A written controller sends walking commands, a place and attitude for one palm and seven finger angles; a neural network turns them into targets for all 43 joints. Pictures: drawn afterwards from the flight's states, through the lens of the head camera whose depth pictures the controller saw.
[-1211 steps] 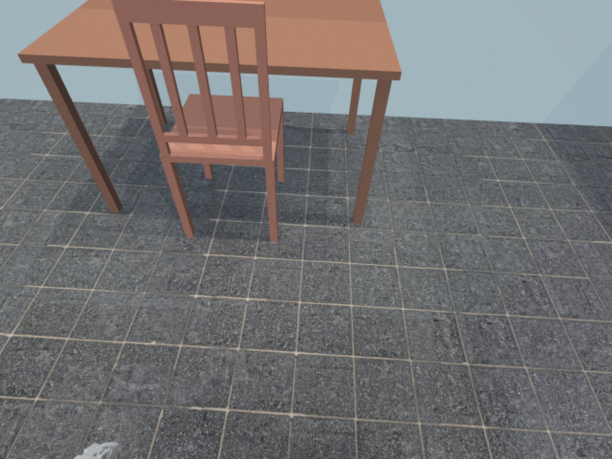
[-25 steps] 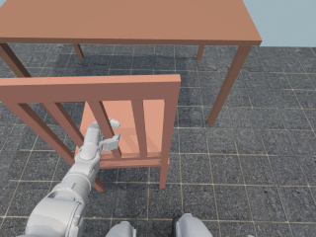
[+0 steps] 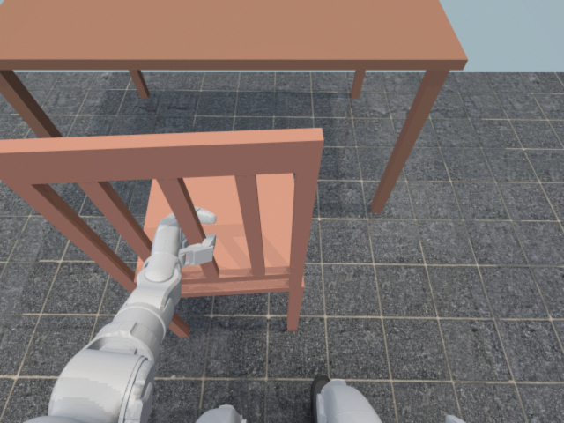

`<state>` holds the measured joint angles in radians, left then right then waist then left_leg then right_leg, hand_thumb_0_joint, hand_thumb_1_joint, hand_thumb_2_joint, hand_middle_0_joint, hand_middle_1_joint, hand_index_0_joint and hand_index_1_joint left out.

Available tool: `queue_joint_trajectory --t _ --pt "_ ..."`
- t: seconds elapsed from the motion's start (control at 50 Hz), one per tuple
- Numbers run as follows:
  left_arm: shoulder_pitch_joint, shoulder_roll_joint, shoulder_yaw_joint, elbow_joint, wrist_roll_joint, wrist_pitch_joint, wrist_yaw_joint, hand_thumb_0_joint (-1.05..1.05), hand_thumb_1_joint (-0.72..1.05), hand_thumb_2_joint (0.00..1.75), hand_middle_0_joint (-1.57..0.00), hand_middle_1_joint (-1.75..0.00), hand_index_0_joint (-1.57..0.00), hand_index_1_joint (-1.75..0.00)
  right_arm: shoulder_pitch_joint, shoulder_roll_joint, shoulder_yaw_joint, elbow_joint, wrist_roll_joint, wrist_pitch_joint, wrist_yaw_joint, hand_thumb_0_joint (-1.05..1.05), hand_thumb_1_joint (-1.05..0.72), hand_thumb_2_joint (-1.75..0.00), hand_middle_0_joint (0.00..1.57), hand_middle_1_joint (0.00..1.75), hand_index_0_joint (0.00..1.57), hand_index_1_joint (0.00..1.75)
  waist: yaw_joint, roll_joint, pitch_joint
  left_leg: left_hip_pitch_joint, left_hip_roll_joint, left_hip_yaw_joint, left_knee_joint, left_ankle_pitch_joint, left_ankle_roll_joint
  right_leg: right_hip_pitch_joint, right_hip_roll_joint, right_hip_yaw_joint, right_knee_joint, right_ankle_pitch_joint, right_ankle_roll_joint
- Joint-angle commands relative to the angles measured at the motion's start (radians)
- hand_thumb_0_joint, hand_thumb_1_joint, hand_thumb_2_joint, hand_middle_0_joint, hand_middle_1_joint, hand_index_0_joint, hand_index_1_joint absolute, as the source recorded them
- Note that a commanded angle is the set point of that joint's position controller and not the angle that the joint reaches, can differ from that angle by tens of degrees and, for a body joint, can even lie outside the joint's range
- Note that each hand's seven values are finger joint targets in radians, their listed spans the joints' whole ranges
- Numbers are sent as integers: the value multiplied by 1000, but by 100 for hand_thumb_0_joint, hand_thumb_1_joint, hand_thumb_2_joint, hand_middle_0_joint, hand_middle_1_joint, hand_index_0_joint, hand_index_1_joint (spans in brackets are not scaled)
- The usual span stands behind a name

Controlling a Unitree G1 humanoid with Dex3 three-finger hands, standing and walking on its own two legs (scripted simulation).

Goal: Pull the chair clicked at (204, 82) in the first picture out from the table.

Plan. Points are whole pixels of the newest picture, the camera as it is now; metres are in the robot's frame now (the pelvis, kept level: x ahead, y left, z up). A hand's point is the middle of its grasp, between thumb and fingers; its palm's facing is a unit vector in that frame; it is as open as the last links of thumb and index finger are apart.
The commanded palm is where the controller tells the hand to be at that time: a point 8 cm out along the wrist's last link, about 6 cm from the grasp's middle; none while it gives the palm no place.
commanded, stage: step backward, pulling the chair out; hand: left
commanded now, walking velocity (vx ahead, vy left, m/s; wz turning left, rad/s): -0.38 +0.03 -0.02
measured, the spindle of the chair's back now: (195, 236) +0.40 +0.14 -0.05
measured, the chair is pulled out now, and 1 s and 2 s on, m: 0.35 0.37 0.40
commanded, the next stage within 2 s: none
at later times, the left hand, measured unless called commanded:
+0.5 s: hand (203, 252) +0.37 +0.13 -0.05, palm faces -0.03 -0.98 -0.19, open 5.8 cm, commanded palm +0.38 +0.18 -0.04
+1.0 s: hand (202, 255) +0.37 +0.13 -0.05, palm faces +0.00 -0.98 -0.20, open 5.9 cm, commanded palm +0.38 +0.18 -0.04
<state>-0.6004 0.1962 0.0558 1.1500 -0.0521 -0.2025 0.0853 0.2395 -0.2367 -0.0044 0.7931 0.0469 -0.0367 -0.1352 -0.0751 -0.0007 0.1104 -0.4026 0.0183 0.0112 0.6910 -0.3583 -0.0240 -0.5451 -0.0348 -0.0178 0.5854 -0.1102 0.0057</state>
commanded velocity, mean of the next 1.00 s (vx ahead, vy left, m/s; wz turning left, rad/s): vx -0.38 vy -0.02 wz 0.01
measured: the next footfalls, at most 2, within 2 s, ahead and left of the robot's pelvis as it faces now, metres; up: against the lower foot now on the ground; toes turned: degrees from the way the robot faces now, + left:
left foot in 1.88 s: -0.04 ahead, +0.13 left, +0.00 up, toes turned -3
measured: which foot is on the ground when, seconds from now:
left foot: down 0.00-1.00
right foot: down 0.00-1.00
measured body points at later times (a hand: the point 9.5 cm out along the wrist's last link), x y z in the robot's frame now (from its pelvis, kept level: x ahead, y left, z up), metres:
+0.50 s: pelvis +0.00 +0.01 +0.00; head +0.07 +0.00 +0.45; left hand +0.37 +0.18 -0.04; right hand +0.04 -0.27 -0.12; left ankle +0.00 +0.13 -0.72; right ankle +0.11 -0.13 -0.72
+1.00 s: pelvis -0.01 +0.00 +0.00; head +0.06 -0.01 +0.44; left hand +0.36 +0.18 -0.04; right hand +0.04 -0.27 -0.13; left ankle +0.00 +0.13 -0.72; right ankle +0.10 -0.13 -0.72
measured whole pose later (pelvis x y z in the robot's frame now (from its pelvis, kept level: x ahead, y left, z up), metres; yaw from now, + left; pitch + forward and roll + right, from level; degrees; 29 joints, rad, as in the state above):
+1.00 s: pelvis -0.01 +0.00 +0.00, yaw -2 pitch +3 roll +1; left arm -0.55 0.21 0.06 1.13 -0.04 -0.21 0.08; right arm 0.28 -0.24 -0.01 0.78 0.05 -0.04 -0.14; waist -0.05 -0.01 0.09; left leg -0.40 0.03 0.04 0.69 -0.35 -0.03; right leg -0.55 -0.04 -0.01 0.63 -0.13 0.00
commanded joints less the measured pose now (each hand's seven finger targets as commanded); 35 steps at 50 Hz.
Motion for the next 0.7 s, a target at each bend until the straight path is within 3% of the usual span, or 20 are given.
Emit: queue_joint_trajectory --t 0.0,0.06,0.1,0.12,0.16,0.24,0.28,0.3,0.34,0.38,0.4,0.42,0.46,0.5,0.58,0.64,0.68 --pt "-317 202 15 -175 22 -70 13 0 90 90 -50 -145 -50 -145 103 -165 -38 -70 -2 -37 -17 0 -90 -90 20 30 20 30 38 -34 -427 95 82 -75 -171 -23 31 239 -146 134 -171 -128 -10" --pt "-339 185 6 -201 23 -79 17 0 90 90 -50 -145 -50 -145 71 -170 -34 -90 -3 -40 -24 0 -90 -90 20 30 20 30 50 127 -380 5 191 -128 -263 155 67 274 -46 48 40 -89 16" --pt "-361 175 3 -231 21 -82 15 0 90 90 -50 -145 -50 -145 79 -158 -38 -96 -4 -38 -23 0 -90 -90 20 30 20 30 52 99 -393 15 210 -122 -206 323 64 304 -49 56 80 46 4" --pt "-357 175 0 -236 23 -81 14 0 90 90 -50 -145 -50 -145 84 -154 -40 -95 -6 -36 -21 0 -90 -90 20 30 20 30 48 86 -404 18 199 -106 -179 337 50 319 -68 74 73 113 -5" --pt "-336 196 8 -232 22 -73 12 0 90 90 -50 -145 -50 -145 87 -162 -45 -97 -5 -29 -21 0 -90 -90 20 30 20 30 51 68 -383 -42 167 -92 -154 162 29 313 -109 123 62 69 -33" --pt "-288 209 15 -191 21 -73 15 0 90 90 -50 -145 -50 -145 135 -155 -51 -71 -1 -34 -16 0 -90 -90 20 30 20 30 37 -140 -411 43 31 -38 -15 -112 6 213 -213 255 -187 -74 -68" --pt "-274 225 25 -167 23 -71 16 0 90 90 -50 -145 -50 -145 148 -157 -46 -56 0 -42 -11 0 -90 -90 20 30 20 30 38 -165 -421 104 4 -27 9 -131 7 189 -240 250 -258 -145 -72" --pt "-285 221 23 -165 26 -74 16 0 90 90 -50 -145 -50 -145 142 -155 -43 -52 -1 -43 -9 0 -90 -90 20 30 20 30 34 -143 -423 125 7 -27 -11 -112 10 187 -237 232 -261 -142 -64" --pt "-302 213 23 -168 30 -84 15 0 90 90 -50 -145 -50 -145 133 -163 -37 -54 0 -45 -12 0 -90 -90 20 30 20 30 31 -106 -428 130 44 -55 -124 -35 25 202 -181 160 -210 -118 -28" --pt "-312 195 9 -186 25 -89 18 0 90 90 -50 -145 -50 -145 104 -176 -35 -74 1 -47 -19 0 -90 -90 20 30 20 30 44 61 -401 79 142 -106 -245 80 54 222 -80 71 -77 -134 13" --pt "-334 182 0 -205 23 -91 18 0 90 90 -50 -145 -50 -145 85 -170 -32 -90 2 -47 -21 0 -90 -90 20 30 20 30 51 98 -388 20 191 -132 -274 125 70 261 -48 47 19 -130 18" --pt "-352 166 -6 -225 25 -92 18 0 90 90 -50 -145 -50 -145 72 -161 -31 -99 -2 -45 -22 0 -90 -90 20 30 20 30 54 134 -368 -9 215 -146 -269 217 76 280 -39 40 80 -75 11" --pt "-349 194 17 -234 27 -90 20 0 90 90 -50 -145 -50 -145 89 -163 -43 -91 -7 -40 -24 0 -90 -90 20 30 20 30 50 108 -399 48 213 -128 -190 424 61 307 -54 56 75 123 -2" --pt "-331 163 -10 -228 30 -81 13 0 90 90 -50 -145 -50 -145 90 -158 -44 -96 -11 -33 -16 0 -90 -90 20 30 20 30 47 109 -363 5 194 -111 -173 350 30 303 -87 85 78 154 -26" --pt "-289 195 13 -211 26 -81 15 0 90 90 -50 -145 -50 -145 115 -159 -55 -77 -7 -28 -19 0 -90 -90 20 30 20 30 36 -19 -437 58 116 -75 -71 214 6 289 -152 158 -13 260 -56" --pt "-290 216 21 -191 28 -84 18 0 90 90 -50 -145 -50 -145 122 -151 -53 -63 -4 -33 -16 0 -90 -90 20 30 20 30 32 -98 -450 92 45 -40 -27 5 1 253 -208 214 -156 102 -59" --pt "-277 232 31 -165 25 -77 21 0 90 90 -50 -145 -50 -145 127 -159 -48 -55 1 -35 -15 0 -90 -90 20 30 20 30 36 -113 -443 112 31 -36 -40 -51 5 233 -221 208 -205 4 -58"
